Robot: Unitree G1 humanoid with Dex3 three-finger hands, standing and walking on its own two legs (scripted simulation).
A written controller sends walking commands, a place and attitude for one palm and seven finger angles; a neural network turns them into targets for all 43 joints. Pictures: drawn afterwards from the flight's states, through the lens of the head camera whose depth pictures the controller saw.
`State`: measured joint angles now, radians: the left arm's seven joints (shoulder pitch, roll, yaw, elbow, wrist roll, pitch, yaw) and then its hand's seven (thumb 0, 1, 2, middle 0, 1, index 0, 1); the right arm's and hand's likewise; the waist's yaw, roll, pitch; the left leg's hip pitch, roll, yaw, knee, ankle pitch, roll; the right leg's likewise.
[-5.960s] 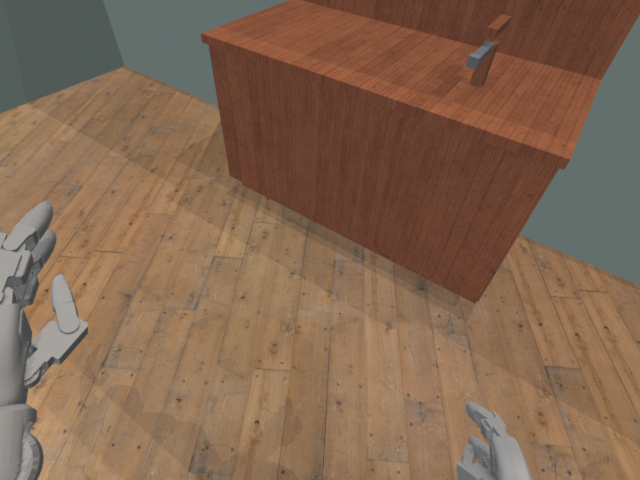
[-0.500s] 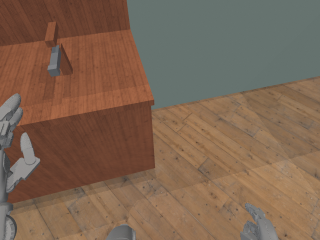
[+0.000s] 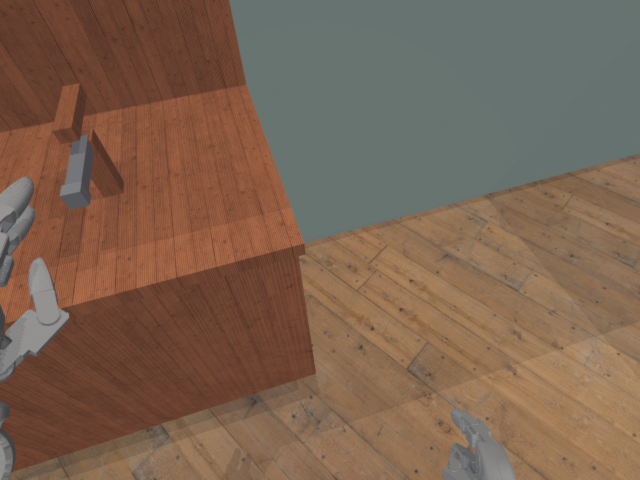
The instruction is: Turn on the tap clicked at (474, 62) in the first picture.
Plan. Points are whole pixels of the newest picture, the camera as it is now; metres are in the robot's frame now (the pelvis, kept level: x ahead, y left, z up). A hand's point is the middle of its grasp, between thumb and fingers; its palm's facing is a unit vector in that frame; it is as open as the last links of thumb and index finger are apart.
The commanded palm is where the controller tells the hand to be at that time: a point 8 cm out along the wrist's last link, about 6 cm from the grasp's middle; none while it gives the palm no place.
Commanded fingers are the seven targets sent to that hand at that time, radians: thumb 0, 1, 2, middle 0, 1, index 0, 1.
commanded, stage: come to a stop and stand still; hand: left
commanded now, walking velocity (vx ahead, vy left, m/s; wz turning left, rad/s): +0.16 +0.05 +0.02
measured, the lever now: (75, 195) +0.47 +0.40 +0.09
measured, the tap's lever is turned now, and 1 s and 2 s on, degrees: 0 0 0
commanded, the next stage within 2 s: none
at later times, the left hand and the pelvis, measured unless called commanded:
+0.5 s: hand (51, 285) +0.24 +0.25 +0.20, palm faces +0.40 -0.83 -0.40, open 7.4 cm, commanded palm +0.19 +0.29 +0.19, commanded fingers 0.00 0.90 0.90 -0.20 -0.30 -0.20 -0.30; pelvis +0.02 +0.01 +0.01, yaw -1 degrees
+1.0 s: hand (61, 326) +0.22 +0.25 +0.16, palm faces +0.26 -0.90 -0.36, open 7.4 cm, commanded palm +0.16 +0.29 +0.19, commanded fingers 0.00 0.90 0.90 -0.20 -0.30 -0.20 -0.30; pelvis -0.02 +0.02 +0.02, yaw -4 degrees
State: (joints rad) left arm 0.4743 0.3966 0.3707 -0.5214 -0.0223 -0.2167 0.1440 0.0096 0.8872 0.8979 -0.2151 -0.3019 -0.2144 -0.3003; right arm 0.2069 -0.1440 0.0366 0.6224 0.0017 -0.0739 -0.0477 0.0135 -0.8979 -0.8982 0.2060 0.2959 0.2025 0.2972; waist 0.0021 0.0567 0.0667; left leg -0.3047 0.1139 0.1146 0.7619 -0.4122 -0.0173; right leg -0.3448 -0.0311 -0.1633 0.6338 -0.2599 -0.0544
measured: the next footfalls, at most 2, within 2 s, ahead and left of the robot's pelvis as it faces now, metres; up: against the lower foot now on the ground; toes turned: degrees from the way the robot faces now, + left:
left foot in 0.28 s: +0.16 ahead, +0.14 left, +0.00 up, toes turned -2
